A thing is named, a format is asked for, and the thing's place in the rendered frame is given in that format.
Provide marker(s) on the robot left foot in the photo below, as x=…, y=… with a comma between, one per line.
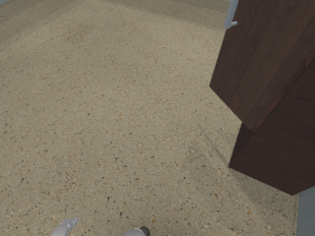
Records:
x=145, y=230

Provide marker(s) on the cupboard door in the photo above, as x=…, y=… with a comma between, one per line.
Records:
x=260, y=55

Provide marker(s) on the handle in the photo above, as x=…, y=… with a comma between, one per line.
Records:
x=230, y=14

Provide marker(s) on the left robot hand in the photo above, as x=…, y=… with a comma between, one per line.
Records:
x=65, y=226

